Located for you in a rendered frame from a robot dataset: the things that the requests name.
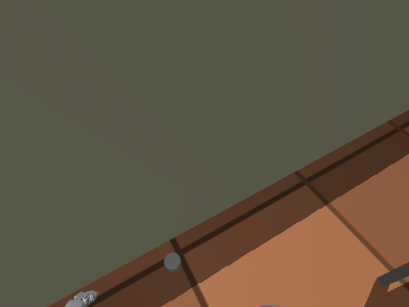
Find tin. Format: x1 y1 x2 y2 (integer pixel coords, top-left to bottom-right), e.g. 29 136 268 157
164 253 181 272

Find left robot hand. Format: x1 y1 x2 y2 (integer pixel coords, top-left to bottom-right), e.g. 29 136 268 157
65 290 98 307

